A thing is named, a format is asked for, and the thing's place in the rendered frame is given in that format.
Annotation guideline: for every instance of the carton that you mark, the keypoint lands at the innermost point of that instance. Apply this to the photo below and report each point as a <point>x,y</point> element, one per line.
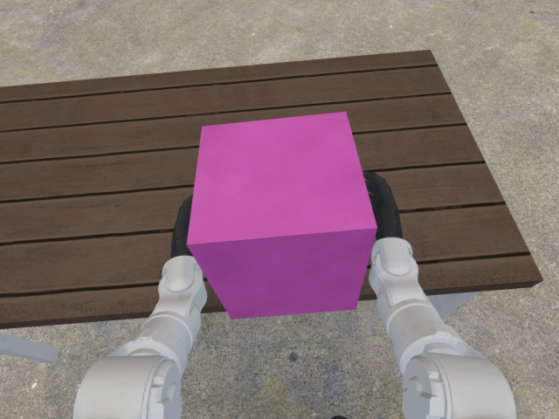
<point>281,222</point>

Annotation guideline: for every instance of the right robot forearm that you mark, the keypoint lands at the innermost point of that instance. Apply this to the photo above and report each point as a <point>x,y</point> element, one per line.
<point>410,319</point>

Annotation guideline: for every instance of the table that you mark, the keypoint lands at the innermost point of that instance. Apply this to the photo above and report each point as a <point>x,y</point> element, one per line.
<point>93,173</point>

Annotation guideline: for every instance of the robot right upper arm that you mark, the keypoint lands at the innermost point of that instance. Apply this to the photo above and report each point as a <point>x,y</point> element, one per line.
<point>447,386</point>

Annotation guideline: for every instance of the left robot hand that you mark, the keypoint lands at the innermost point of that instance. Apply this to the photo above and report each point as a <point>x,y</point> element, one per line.
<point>180,233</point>

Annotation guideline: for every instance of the left robot forearm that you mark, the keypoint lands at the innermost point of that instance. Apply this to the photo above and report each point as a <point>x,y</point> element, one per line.
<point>172,327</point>

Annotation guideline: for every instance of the right robot hand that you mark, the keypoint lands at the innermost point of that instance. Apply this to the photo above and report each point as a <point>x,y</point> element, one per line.
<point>384,206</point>

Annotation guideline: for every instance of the robot left upper arm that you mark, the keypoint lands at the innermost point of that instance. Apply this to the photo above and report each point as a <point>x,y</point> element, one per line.
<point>131,387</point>

